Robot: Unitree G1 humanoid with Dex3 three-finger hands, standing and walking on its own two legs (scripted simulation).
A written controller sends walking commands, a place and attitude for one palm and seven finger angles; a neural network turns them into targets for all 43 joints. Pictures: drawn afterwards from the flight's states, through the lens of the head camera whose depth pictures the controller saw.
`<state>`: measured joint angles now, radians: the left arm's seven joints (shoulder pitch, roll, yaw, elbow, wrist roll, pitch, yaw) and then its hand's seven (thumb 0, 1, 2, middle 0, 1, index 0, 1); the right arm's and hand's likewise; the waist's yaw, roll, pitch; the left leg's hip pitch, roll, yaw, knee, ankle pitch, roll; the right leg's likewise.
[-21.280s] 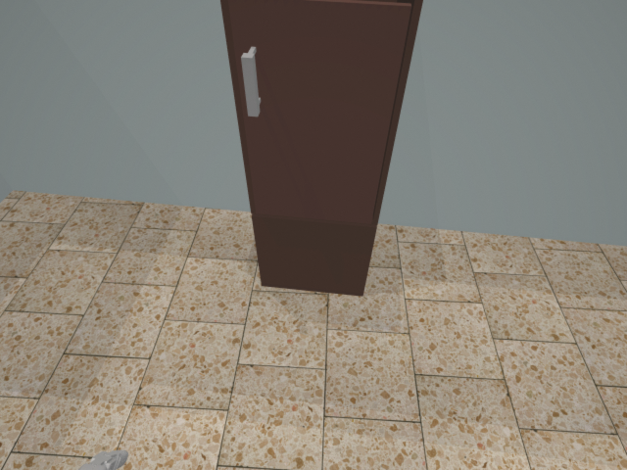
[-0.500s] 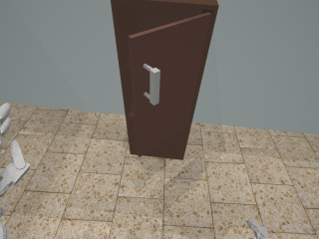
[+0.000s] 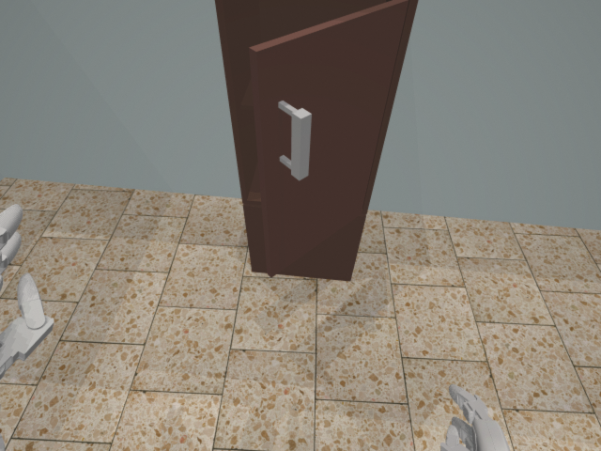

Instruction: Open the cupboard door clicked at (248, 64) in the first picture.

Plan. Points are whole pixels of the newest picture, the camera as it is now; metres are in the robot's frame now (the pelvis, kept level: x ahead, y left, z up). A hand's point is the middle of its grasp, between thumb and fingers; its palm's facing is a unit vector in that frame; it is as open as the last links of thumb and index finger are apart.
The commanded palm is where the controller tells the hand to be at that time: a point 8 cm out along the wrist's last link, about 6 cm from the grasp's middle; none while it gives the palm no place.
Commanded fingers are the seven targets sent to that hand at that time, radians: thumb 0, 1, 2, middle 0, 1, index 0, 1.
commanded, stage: let the arm hang, fingers relaxed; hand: left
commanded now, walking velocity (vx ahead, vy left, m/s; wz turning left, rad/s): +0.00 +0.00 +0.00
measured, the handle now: (292, 140) +0.59 +0.06 +0.09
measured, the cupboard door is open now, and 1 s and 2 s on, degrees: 47 47 47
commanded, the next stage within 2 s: look to check the result in 1.18 s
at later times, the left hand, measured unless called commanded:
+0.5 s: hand out of the picture +0.00 +0.18 -0.18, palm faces +0.05 -0.98 -0.19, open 7.1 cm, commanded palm none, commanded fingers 0.00 0.90 0.90 -0.20 -0.30 -0.20 -0.30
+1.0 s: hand out of the picture +0.04 +0.20 -0.16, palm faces +0.08 -0.96 -0.27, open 7.4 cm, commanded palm none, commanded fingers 0.00 0.90 0.90 -0.20 -0.30 -0.20 -0.30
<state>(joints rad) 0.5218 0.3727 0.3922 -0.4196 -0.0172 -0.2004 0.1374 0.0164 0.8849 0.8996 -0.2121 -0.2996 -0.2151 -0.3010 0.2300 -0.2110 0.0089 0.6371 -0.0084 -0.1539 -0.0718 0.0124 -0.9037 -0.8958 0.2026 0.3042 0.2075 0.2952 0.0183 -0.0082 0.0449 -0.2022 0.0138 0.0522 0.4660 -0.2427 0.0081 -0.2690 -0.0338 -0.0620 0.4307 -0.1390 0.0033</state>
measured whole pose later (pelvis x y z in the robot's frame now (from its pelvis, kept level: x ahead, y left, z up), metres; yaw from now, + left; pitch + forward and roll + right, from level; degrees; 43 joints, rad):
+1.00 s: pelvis +0.00 -0.01 +0.00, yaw +3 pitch -1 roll +0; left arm 0.16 0.23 0.04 1.11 0.01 0.00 0.01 0.01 0.90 0.90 -0.20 -0.30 -0.20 -0.30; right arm 0.24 -0.21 -0.02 1.10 -0.03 0.00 -0.01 0.00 -0.91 -0.90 0.20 0.30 0.20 0.29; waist 0.00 0.02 0.05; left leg -0.20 0.00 0.00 0.44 -0.21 0.00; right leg -0.27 -0.05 -0.11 0.44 -0.15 -0.02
